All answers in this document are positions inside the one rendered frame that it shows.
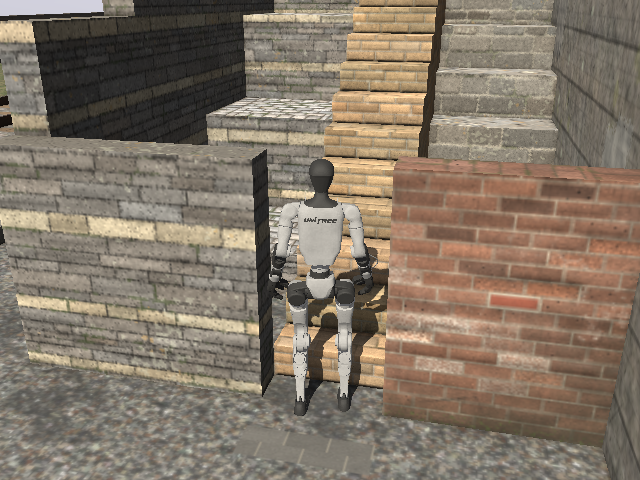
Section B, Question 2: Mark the left robot upper arm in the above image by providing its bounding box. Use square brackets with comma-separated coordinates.
[275, 202, 300, 258]

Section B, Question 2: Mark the robot left forearm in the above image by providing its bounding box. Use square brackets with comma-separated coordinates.
[269, 243, 286, 282]

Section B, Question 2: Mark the robot left hand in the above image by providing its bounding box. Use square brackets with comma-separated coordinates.
[267, 278, 289, 300]

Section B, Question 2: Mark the robot right hand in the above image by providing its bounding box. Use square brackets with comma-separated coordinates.
[352, 275, 374, 295]

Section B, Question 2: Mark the left robot shin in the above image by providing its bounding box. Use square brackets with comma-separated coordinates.
[293, 333, 308, 402]

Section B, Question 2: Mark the right robot shin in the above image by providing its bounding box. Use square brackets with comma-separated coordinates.
[338, 333, 352, 398]

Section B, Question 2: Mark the right robot upper arm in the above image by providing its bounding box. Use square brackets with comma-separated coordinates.
[342, 203, 366, 258]

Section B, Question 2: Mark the robot shin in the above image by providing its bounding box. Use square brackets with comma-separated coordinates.
[293, 333, 308, 402]
[338, 333, 352, 398]

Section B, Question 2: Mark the robot right forearm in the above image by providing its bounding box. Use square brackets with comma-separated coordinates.
[355, 243, 372, 279]

